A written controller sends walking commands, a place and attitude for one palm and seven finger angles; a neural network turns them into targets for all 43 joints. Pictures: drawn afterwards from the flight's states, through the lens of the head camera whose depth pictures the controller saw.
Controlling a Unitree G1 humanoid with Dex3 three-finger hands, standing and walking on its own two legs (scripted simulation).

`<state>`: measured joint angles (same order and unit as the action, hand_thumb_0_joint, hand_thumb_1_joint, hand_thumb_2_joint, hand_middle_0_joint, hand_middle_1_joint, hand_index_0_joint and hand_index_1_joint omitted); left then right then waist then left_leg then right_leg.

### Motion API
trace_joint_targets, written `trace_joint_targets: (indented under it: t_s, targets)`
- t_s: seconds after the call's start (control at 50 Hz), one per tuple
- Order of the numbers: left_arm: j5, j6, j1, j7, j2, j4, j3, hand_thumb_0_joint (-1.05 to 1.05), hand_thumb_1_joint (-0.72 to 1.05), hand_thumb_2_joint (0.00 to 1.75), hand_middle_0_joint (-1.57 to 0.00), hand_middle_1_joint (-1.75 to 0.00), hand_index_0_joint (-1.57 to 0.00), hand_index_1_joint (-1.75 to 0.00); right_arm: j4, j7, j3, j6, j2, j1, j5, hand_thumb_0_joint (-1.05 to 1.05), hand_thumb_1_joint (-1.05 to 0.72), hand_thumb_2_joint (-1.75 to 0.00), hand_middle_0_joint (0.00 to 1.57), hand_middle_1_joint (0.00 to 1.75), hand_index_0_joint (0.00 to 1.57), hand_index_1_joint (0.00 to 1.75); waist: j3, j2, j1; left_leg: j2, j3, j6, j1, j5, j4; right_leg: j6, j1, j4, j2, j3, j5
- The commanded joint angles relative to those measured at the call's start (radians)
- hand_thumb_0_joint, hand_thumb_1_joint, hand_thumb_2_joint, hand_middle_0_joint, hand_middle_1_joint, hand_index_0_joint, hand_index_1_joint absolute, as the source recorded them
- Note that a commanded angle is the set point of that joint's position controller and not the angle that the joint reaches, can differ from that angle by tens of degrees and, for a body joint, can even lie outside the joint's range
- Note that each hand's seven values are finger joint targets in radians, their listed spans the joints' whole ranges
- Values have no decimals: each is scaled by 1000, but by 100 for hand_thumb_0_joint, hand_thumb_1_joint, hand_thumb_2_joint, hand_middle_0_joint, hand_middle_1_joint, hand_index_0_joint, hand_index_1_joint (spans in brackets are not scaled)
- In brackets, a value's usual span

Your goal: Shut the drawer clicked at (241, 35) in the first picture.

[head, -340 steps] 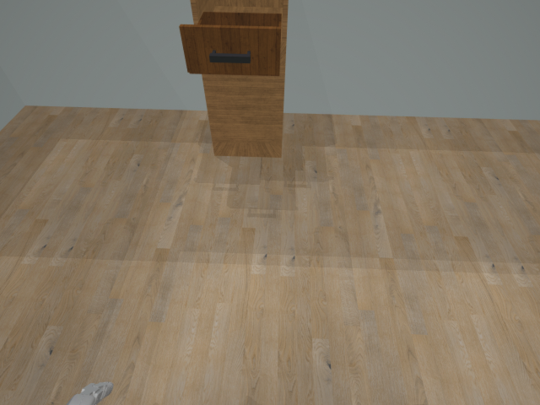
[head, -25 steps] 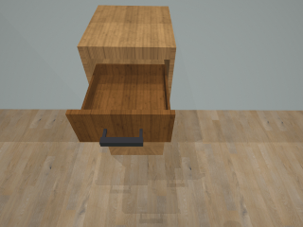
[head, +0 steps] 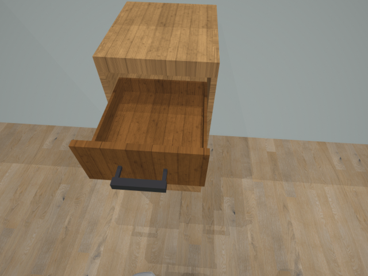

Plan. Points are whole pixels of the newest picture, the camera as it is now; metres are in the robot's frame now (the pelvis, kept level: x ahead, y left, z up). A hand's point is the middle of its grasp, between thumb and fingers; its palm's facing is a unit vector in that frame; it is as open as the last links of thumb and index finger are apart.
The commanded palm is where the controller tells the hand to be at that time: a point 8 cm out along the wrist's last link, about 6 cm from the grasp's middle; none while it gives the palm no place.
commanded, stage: shuffle to correct the standing spot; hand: left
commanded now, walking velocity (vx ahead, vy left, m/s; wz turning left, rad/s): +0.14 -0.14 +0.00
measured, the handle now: (140, 177) +0.35 +0.14 -0.04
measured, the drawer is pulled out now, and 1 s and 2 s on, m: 0.30 0.30 0.30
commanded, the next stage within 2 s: come to a stop and stand still in 0.24 s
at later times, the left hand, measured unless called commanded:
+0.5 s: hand out of the picture +0.13 +0.11 -0.16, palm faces +0.03 -0.97 -0.26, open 7.3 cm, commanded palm none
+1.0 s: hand out of the picture +0.11 +0.13 -0.17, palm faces +0.02 -0.95 -0.30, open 7.4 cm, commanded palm none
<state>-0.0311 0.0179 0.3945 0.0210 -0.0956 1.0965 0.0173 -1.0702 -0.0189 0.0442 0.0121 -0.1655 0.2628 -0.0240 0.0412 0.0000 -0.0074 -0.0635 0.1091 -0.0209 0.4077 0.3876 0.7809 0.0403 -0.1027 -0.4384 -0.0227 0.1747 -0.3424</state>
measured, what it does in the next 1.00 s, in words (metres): steps to the right: left foot, then right foot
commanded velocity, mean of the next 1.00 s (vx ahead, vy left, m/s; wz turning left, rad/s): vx -0.03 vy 0.00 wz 0.00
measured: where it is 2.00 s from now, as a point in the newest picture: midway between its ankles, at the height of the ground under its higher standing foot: outside the picture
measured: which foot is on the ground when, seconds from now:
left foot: up 0.00-0.04, down 0.06-0.36, up 0.38-0.66, down 0.68-1.00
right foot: down 0.00-0.06, up 0.08-0.34, down 0.36-1.00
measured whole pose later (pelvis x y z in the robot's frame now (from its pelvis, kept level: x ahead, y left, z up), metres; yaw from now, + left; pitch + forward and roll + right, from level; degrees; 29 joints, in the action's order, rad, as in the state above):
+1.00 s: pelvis +0.07 -0.08 -0.02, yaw +1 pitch -1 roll +0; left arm -0.03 -0.02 0.29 0.05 -0.19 0.94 0.00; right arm -0.89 0.00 0.05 0.04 -0.19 0.19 -0.02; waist 0.03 0.06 0.00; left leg 0.01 0.07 -0.03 0.37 0.28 0.66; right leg 0.00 -0.25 -0.66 -0.01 0.02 -0.39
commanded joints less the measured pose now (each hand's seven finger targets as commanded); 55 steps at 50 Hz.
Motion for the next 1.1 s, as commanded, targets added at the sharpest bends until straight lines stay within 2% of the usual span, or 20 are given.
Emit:
trace_joint_targets:
  t_s: [0.0, 0.04, 0.08, 0.2, 0.26, 0.3, 0.32, 0.34, 0.38, 0.52, 0.64, 0.68, 0.72, 0.76, 0.78, 0.84, 0.88, 0.92, 0.98, 1.08]
  targets:
    - [9, 2, 43, -5, -139, -22, 26, 0, 90, 90, -20, -30, -20, -30, 11, -3, 1, -40, -33, 144, -2, 0, -90, -90, 20, 30, 20, 30, 1, -86, 66, 20, 63, -2, -252, -198, -276, 63, -132, -55, -144, -95, 321]
    - [13, -1, 58, -16, -63, -64, 11, 0, 90, 90, -20, -30, -20, -30, -19, -26, 42, -50, -210, 294, -16, 0, -90, -90, 20, 30, 20, 30, -81, 270, 104, -353, -440, -158, -520, -348, -442, -34, -460, -461, -10, -10, -109]
    - [-8, -11, -35, -17, -102, -132, 20, 0, 90, 90, -20, -30, -20, -30, 8, -33, 47, -39, -241, 249, -10, 0, -90, -90, 20, 30, 20, 30, 35, 140, 96, -458, -525, -255, -350, -277, -533, -24, -532, -692, -54, -132, -247]
    - [8, -32, -13, -38, -59, -102, 37, 0, 90, 90, -20, -30, -20, -30, 63, -37, 29, -51, -176, 4, -16, 0, -90, -90, 20, 30, 20, 30, 0, 116, -3, -272, -142, -124, -119, -334, -506, -56, -298, -417, -93, -137, -27]
    - [4, -29, 19, -39, -67, -92, 37, 0, 90, 90, -20, -30, -20, -30, 64, -27, 45, -28, -196, -19, -15, 0, -90, -90, 20, 30, 20, 30, -30, 114, -13, -220, -93, -78, -78, -155, -416, -71, -155, -205, -31, -40, 102]
    - [0, -24, 72, -35, -120, -85, 48, 0, 90, 90, -20, -30, -20, -30, 62, -22, 46, -18, -171, -11, -14, 0, -90, -90, 20, 30, 20, 30, -39, 14, -36, -147, -43, -24, -8, -66, -275, -62, -38, -61, -13, -51, 165]
    - [-9, -16, 93, -26, -201, -85, 62, 0, 90, 90, -20, -30, -20, -30, 75, -19, 37, -12, -118, -3, -8, 0, -90, -90, 20, 30, 20, 30, -25, -216, -51, -33, 61, 21, 94, 75, -70, -16, -1, 69, -149, -244, 183]
    - [-7, -15, 87, -17, -273, -96, 73, 0, 90, 90, -20, -30, -20, -30, 104, -15, 22, -4, -55, 7, -2, 0, -90, -90, 20, 30, 20, 30, -50, -387, -54, 33, 52, 34, 149, 267, 147, 87, -11, 192, -313, -456, 182]
    - [0, -8, 4, 0, -215, -112, 59, 0, 90, 90, -20, -30, -20, -30, 100, -17, 12, 8, -46, -20, 3, 0, -90, -90, 20, 30, 20, 30, -26, -209, -20, -17, -68, 19, 86, 192, 248, 137, -128, 205, -309, -437, 238]
    - [6, -6, -75, 24, -244, -118, 60, 0, 90, 90, -20, -30, -20, -30, 58, -13, 0, 10, -52, 15, 18, 0, -90, -90, 20, 30, 20, 30, -92, -116, -8, 48, -26, 55, -31, 21, -95, 153, 44, -21, -295, -287, 948]
    - [17, -30, -138, 26, -234, -135, 68, 0, 90, 90, -20, -30, -20, -30, 76, -11, 17, 20, -98, 35, 9, 0, -90, -90, 20, 30, 20, 30, -87, -50, 18, -13, -75, 23, -271, -391, -324, 76, -130, -79, -245, -246, 636]
    - [16, -42, -133, 28, -175, -156, 55, 0, 90, 90, -20, -30, -20, -30, 107, -10, 25, 21, -163, 17, 0, 0, -90, -90, 20, 30, 20, 30, -70, 160, 10, -216, -251, -103, -284, -728, -389, -25, -225, -220, -65, -98, 146]
    - [12, -61, -125, 31, -158, -142, 51, 0, 90, 90, -20, -30, -20, -30, 129, -11, 17, 23, -158, -83, -2, 0, -90, -90, 20, 30, 20, 30, -32, 218, -4, -243, -282, -203, -119, -539, -512, -37, -201, -522, -5, -143, -226]
    - [5, -66, -93, 26, -153, -129, 56, 0, 90, 90, -20, -30, -20, -30, 149, -11, 13, 23, -150, -128, -5, 0, -90, -90, 20, 30, 20, 30, -20, 156, -24, -218, -255, -200, -89, -397, -517, -35, -230, -617, -8, -174, -182]
    - [2, -33, -64, 28, -271, -192, 4, 0, 90, 90, -20, -30, -20, -30, 221, -3, 31, 3, -213, -115, -2, 0, -90, -90, 20, 30, 20, 30, -50, 154, -29, -147, -261, -158, -226, -381, -479, -21, -256, -499, 9, -144, -186]
    - [9, -6, -47, 32, -195, -191, 15, 0, 90, 90, -20, -30, -20, -30, 242, 9, 29, 0, -143, -126, 7, 0, -90, -90, 20, 30, 20, 30, -198, -28, -37, -91, -171, -63, -204, -294, -230, -25, -130, -23, -47, -195, 97]
    - [-4, 4, -109, 35, -275, -227, 16, 0, 90, 90, -20, -30, -20, -30, 256, 16, 15, 17, -84, -61, 5, 0, -90, -90, 20, 30, 20, 30, -36, -259, 19, 46, -82, 17, -14, 13, -97, 89, -174, 105, -255, -503, 222]
    - [-14, -4, -175, 30, -300, -262, 16, 0, 90, 90, -20, -30, -20, -30, 262, 24, 27, 20, -71, -31, 1, 0, -90, -90, 20, 30, 20, 30, -31, -33, 67, 72, -73, 26, -128, -11, -54, 102, -293, 54, -218, -395, 219]
    - [5, -2, -157, 37, -261, -262, 14, 0, 90, 90, -20, -30, -20, -30, 239, 19, 16, 2, -99, -14, 7, 0, -90, -90, 20, 30, 20, 30, -58, -207, 45, 38, -97, -2, -164, -250, -196, 51, -190, -52, -142, -322, 409]
    - [4, -29, -84, 32, -230, -248, 6, 0, 90, 90, -20, -30, -20, -30, 222, 17, 9, 2, -157, -44, 1, 0, -90, -90, 20, 30, 20, 30, 84, 96, 3, -77, -263, -62, -67, -24, -424, -19, -242, -63, -15, -195, -56]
